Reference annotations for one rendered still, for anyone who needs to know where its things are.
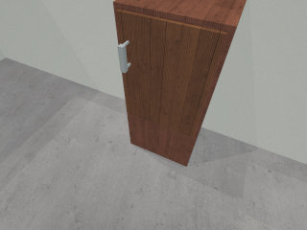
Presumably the cupboard door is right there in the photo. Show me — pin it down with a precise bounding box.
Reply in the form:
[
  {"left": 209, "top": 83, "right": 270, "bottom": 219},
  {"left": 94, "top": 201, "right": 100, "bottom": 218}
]
[{"left": 116, "top": 9, "right": 227, "bottom": 138}]

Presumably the handle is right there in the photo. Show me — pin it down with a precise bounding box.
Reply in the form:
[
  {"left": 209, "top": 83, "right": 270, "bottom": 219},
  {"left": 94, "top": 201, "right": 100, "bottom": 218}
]
[{"left": 117, "top": 40, "right": 131, "bottom": 74}]

